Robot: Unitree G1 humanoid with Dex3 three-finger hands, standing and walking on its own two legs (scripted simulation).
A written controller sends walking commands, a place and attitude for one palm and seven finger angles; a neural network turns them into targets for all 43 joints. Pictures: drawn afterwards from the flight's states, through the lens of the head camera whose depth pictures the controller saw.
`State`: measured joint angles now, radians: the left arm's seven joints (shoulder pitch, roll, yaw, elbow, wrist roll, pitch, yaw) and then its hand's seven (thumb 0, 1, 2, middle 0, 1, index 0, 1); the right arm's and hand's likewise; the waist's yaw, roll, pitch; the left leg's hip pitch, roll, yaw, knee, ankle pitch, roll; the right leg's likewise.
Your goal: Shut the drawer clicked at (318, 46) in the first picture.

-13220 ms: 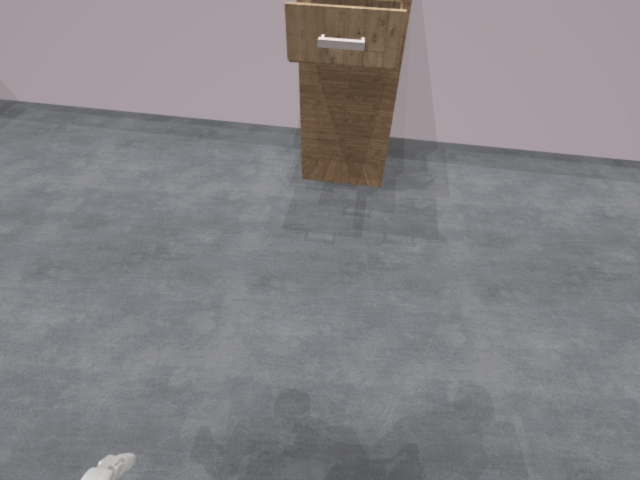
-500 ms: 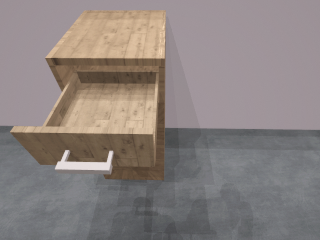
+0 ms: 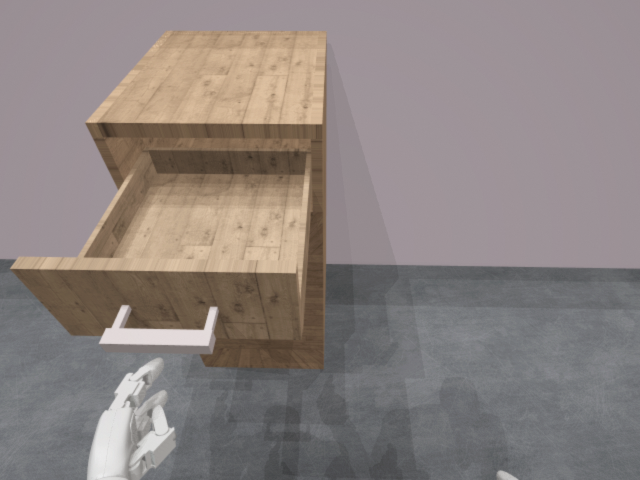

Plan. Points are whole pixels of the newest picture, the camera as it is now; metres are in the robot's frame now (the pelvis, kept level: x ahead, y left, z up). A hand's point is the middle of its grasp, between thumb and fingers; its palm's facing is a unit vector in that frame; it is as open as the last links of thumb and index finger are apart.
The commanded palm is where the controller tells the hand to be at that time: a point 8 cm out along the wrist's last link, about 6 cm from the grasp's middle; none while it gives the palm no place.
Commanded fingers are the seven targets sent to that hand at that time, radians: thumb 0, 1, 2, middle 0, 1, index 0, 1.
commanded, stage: raise the hand and make a fist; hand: left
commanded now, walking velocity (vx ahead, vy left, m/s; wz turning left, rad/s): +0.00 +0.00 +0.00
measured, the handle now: (163, 327) +0.30 +0.22 +0.03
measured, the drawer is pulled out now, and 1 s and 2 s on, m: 0.29 0.29 0.29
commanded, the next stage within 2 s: bring the fist close to the handle in 1.72 s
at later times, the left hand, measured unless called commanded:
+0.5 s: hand (195, 458) +0.15 +0.15 +0.02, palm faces -0.09 -0.99 -0.05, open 4.6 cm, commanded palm +0.10 +0.23 +0.03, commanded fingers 0.00 0.90 0.90 -0.90 -1.06 -0.90 -1.06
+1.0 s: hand (138, 454) +0.14 +0.18 +0.09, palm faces +0.05 -1.00 -0.08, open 3.1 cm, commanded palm +0.08 +0.23 +0.09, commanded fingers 0.00 0.90 0.90 -1.40 -1.60 -1.40 -1.60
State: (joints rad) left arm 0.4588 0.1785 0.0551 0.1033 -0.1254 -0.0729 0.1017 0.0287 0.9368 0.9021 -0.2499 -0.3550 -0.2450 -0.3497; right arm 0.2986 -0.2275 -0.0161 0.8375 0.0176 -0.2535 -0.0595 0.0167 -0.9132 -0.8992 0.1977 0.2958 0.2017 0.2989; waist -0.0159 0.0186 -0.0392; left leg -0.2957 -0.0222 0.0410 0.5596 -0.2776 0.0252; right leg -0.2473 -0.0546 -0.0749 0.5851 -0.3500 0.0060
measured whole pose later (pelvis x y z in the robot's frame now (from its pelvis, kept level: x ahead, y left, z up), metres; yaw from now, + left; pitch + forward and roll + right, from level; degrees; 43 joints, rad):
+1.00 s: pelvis -0.02 +0.00 -0.03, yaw +1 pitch +4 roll -2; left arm 0.67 0.22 0.16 -0.39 -0.29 -0.26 -0.25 0.02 0.90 0.90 -1.21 -1.40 -1.21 -1.39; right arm 0.21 -0.21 0.01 0.55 0.05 -0.34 -0.06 0.02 -0.90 -0.90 0.20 0.30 0.20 0.30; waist 0.05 0.04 -0.10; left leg -0.52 0.02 0.00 0.85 -0.39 0.02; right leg -0.44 -0.02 -0.10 0.81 -0.44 -0.01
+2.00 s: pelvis -0.01 -0.03 -0.01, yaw +1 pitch +0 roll -1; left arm 0.61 0.27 0.30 -0.32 -0.36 -0.12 -0.33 0.02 0.89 0.90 -1.40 -1.60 -1.40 -1.60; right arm 0.23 -0.24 0.04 0.64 0.07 -0.44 -0.10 0.02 -0.90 -0.90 0.20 0.30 0.20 0.30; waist 0.07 0.07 -0.08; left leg -0.35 0.05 -0.01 0.69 -0.33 -0.03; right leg -0.27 0.02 -0.12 0.65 -0.38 -0.05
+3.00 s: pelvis -0.02 +0.00 -0.04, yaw +0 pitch +9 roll -2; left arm 0.42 0.22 0.16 -0.13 -0.25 -0.30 -0.20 0.02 0.90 0.90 -1.40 -1.60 -1.40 -1.60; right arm 0.25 -0.23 0.02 0.57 0.02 -0.23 -0.05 0.02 -0.90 -0.90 0.20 0.30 0.20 0.30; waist -0.01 0.04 -0.09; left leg -0.67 0.02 0.01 0.93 -0.42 0.02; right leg -0.58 -0.02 -0.09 0.90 -0.47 -0.01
